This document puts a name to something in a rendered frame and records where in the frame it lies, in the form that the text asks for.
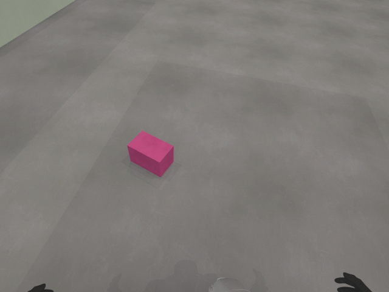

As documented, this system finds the carton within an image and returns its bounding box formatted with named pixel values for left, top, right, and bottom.
left=127, top=131, right=174, bottom=177

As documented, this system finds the robot right thigh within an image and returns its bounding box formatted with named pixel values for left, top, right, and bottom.
left=209, top=278, right=250, bottom=292

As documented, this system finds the right robot hand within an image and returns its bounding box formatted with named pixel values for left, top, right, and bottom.
left=334, top=273, right=372, bottom=292

